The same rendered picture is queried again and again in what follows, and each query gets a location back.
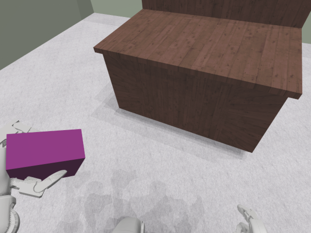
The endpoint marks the robot left thigh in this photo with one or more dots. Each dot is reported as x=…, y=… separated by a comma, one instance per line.
x=130, y=225

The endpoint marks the table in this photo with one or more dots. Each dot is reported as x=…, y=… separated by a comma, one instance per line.
x=221, y=69

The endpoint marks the right robot hand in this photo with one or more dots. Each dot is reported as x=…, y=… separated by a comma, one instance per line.
x=255, y=225

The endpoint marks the sponge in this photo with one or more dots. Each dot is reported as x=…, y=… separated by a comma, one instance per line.
x=41, y=154

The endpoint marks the robot left forearm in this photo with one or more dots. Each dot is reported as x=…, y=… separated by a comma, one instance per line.
x=9, y=218

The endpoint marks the left robot hand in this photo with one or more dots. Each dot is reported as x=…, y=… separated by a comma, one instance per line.
x=30, y=186

